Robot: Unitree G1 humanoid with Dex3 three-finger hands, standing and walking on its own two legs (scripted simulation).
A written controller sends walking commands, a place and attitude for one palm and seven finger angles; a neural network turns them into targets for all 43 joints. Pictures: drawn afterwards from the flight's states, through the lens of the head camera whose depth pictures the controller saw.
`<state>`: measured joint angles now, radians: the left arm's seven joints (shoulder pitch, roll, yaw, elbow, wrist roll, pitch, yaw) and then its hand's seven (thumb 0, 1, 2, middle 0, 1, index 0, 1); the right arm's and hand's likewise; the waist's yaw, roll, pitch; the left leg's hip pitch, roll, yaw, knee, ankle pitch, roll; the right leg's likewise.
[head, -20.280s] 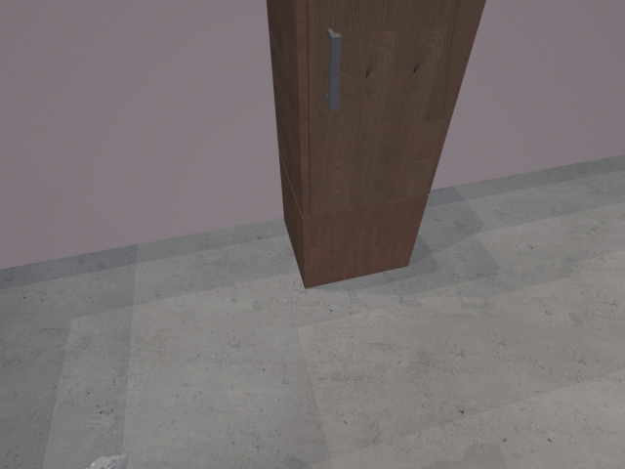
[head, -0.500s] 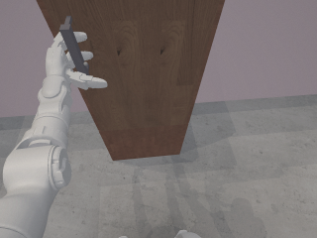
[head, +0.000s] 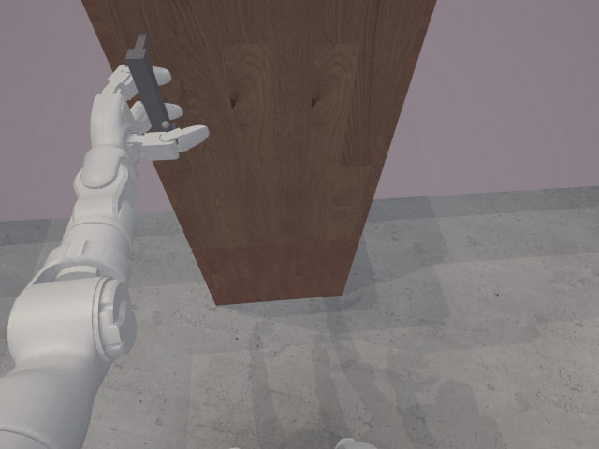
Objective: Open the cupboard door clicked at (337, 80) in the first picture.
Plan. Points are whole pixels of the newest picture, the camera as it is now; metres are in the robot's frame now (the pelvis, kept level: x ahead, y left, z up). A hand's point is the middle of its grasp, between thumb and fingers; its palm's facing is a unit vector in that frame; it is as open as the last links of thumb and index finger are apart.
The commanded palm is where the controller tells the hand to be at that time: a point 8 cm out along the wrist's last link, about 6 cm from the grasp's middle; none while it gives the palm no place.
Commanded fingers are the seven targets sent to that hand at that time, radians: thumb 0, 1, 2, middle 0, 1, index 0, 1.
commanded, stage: close the thumb around the handle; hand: left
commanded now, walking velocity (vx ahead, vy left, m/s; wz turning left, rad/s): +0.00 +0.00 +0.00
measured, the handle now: (157, 100) +0.56 +0.16 +0.14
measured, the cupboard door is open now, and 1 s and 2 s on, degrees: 0 16 39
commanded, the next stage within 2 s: pull the door open along its arc in 0.36 s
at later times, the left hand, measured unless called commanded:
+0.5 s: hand (170, 122) +0.51 +0.14 +0.14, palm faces +0.01 -1.00 +0.01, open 5.6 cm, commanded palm +0.48 +0.19 +0.14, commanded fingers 0.00 0.90 0.90 -0.40 -1.35 -0.40 -1.35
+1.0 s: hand (183, 181) +0.41 +0.11 +0.14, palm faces -0.02 -1.00 +0.03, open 6.1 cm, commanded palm +0.35 +0.16 +0.14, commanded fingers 0.00 0.90 0.90 -0.40 -1.35 -0.40 -1.35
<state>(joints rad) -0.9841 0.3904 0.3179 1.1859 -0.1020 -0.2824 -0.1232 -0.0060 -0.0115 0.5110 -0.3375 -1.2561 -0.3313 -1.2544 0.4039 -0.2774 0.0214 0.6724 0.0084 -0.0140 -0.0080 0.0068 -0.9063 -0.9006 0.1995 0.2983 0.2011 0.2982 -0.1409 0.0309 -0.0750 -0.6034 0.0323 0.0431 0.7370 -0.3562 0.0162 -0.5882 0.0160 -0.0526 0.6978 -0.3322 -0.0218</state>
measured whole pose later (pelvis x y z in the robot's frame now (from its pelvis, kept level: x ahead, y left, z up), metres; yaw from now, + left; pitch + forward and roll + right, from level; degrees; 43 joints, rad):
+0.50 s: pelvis +0.00 +0.00 +0.00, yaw -1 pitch +13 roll -1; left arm -0.99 0.40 0.34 1.19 -0.09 -0.29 -0.12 0.01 0.73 0.83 -0.37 -1.35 -0.39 -1.35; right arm 0.43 -0.28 0.02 0.67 0.00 -0.01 -0.01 0.01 -0.91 -0.90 0.20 0.30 0.20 0.30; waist -0.16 0.03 -0.08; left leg -0.61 0.03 0.05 0.74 -0.36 0.02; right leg -0.60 0.02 -0.04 0.70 -0.33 -0.02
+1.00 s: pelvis +0.02 +0.00 +0.01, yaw -1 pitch +7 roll +0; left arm -0.38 0.14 0.14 0.40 -0.17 -0.09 -0.03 0.01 0.72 0.74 -0.36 -1.35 -0.32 -1.31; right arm 0.32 -0.25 0.00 0.58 0.04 0.00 0.01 0.01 -0.91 -0.90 0.20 0.30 0.20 0.30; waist -0.04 0.05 -0.10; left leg -0.39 0.03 0.08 0.63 -0.35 0.02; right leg -0.40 0.02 -0.02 0.62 -0.33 -0.02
